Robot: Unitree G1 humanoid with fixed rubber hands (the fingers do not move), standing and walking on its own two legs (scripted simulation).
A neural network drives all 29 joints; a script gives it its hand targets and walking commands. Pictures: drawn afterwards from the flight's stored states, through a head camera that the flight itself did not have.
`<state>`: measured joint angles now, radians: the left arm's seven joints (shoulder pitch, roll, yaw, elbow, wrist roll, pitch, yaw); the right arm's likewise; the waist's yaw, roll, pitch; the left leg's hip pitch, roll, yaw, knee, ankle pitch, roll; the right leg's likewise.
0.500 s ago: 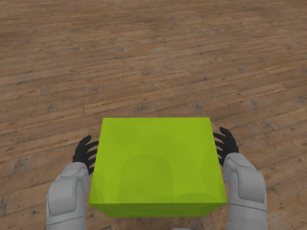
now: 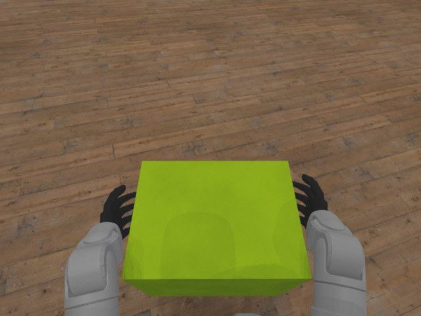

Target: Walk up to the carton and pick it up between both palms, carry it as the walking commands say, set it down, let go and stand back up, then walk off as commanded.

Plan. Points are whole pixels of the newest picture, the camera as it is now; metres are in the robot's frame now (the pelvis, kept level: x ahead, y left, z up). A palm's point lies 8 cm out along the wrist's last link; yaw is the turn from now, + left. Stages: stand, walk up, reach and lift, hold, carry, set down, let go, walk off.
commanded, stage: carry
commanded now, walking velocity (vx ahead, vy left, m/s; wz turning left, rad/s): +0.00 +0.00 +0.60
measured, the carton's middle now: (214, 233) +0.27 -0.01 -0.02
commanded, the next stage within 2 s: none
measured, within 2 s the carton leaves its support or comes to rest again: neither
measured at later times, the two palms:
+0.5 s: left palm (112, 226) +0.26 +0.17 +0.05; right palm (314, 215) +0.26 -0.19 +0.06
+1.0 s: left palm (113, 226) +0.26 +0.17 +0.04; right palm (313, 216) +0.27 -0.19 +0.06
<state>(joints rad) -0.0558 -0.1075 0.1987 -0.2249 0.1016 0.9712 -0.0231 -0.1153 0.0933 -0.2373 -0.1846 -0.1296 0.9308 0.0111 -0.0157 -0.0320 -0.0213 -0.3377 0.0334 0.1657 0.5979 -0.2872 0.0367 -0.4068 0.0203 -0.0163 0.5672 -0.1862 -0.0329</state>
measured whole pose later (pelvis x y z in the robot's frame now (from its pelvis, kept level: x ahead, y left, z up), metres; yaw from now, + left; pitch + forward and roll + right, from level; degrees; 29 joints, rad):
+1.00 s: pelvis +0.00 +0.00 +0.00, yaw +0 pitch +2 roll +0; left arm -0.06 -0.11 0.20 -0.21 0.11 0.94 -0.03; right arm -0.10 0.09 -0.23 -0.18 -0.12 0.90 0.00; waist -0.02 -0.03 -0.02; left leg -0.34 0.03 0.17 0.60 -0.29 0.04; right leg -0.41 0.02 -0.02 0.56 -0.19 -0.03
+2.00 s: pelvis +0.00 +0.00 +0.00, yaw +0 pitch +2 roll +0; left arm -0.06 -0.11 0.20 -0.18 0.11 0.91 -0.03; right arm -0.09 0.09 -0.23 -0.16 -0.12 0.87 0.00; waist -0.02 -0.03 -0.02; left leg -0.34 0.03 0.17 0.60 -0.29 0.04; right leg -0.41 0.02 -0.02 0.56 -0.19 -0.03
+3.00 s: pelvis +0.00 +0.00 +0.00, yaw +1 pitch -4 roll +0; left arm -0.07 -0.11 0.20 0.00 0.13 0.73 -0.02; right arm -0.14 0.06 -0.23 0.02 -0.13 0.74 0.00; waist -0.02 0.00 0.02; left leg -0.24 0.03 0.15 0.59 -0.29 0.04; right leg -0.30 0.02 -0.03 0.55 -0.19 -0.03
